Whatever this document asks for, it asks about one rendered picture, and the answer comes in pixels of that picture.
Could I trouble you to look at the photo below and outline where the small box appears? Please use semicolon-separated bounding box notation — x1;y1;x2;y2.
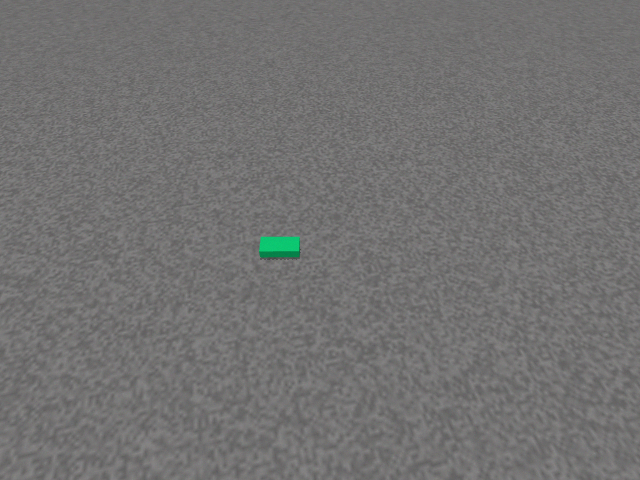
259;237;300;257

